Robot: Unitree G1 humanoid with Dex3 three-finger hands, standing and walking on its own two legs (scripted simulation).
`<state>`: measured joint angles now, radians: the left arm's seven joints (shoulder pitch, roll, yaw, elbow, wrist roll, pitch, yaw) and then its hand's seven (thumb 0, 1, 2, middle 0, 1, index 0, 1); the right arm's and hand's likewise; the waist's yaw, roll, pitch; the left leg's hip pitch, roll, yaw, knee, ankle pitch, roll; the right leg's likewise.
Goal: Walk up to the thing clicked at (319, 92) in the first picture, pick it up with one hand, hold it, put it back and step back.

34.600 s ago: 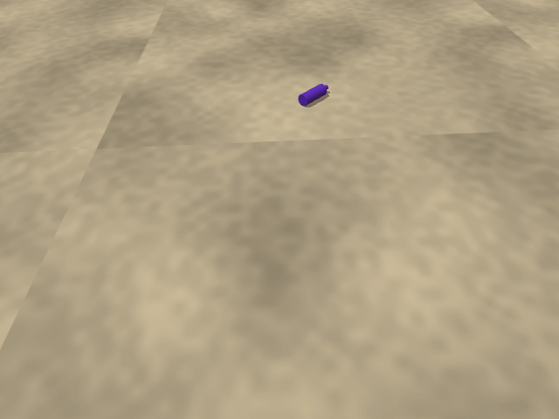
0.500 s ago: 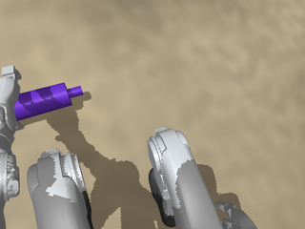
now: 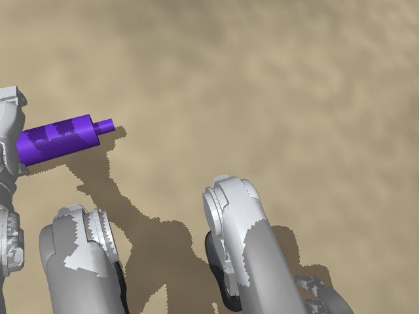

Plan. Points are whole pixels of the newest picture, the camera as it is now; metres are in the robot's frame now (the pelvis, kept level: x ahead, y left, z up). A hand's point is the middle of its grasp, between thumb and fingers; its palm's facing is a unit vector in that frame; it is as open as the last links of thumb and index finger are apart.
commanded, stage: rise first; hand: left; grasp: from above
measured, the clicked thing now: (61, 138) +0.50 +0.24 -0.28
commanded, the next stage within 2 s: approach in 0.34 s
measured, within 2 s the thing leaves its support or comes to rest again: neither
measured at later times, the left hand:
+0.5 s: hand (11, 145) +0.45 +0.29 -0.16, palm faces -0.42 -0.10 -0.90, open 14.2 cm
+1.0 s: hand (37, 122) +0.49 +0.25 -0.15, palm faces -0.41 -0.10 -0.91, open 13.5 cm
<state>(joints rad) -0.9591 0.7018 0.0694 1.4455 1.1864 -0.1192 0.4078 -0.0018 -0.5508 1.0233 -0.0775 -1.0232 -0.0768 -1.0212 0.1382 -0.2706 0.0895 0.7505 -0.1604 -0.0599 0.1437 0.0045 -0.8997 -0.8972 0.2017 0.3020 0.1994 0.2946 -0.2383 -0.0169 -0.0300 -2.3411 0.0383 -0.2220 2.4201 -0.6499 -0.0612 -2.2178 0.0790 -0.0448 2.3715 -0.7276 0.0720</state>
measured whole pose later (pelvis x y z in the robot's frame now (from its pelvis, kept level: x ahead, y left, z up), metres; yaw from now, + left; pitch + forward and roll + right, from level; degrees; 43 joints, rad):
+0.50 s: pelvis +0.00 +0.00 +0.00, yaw +0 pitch +31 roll -8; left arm -0.96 0.69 0.06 1.45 1.19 -0.13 0.40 0.00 -0.55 1.03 -0.08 -1.03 -0.08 -1.03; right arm 0.15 -0.28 0.09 0.75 -0.16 -0.06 0.13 0.00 -0.90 -0.90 0.20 0.30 0.20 0.29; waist -0.24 -0.02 -0.03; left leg -2.33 0.04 -0.22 2.40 -0.63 -0.06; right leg -2.21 0.08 -0.04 2.36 -0.71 0.07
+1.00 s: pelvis +0.00 +0.00 +0.00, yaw +0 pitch +33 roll -7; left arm -1.09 0.67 0.06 1.58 1.17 -0.01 0.43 0.00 -0.49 1.08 -0.10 -1.11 -0.11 -1.09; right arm 0.17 -0.28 0.13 0.73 -0.16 -0.06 0.14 0.00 -0.90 -0.89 0.20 0.30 0.20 0.29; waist -0.31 0.01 -0.03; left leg -2.34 0.05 -0.21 2.40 -0.65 -0.05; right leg -2.24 0.09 -0.04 2.36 -0.71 0.07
